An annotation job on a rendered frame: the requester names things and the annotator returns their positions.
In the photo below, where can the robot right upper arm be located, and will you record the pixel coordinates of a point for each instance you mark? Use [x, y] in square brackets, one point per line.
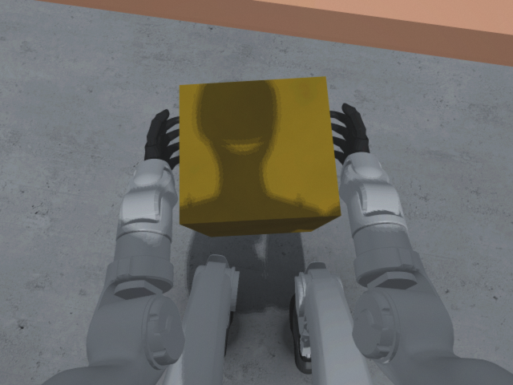
[409, 335]

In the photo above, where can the left robot thigh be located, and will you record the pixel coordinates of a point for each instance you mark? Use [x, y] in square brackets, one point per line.
[213, 296]

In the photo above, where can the carton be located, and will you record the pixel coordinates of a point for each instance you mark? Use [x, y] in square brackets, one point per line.
[257, 157]

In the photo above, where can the right robot forearm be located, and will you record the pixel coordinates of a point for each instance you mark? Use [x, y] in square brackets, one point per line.
[384, 254]

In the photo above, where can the right robot hand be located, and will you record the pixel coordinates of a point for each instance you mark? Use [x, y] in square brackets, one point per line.
[354, 133]

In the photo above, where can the left robot hand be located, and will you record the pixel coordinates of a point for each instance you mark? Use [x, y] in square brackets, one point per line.
[157, 139]

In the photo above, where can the robot right shin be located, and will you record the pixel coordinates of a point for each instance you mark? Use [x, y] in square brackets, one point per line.
[303, 327]

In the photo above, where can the left robot forearm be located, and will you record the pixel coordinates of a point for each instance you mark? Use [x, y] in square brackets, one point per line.
[141, 265]

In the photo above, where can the robot left upper arm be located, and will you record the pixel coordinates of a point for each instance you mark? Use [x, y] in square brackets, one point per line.
[130, 342]

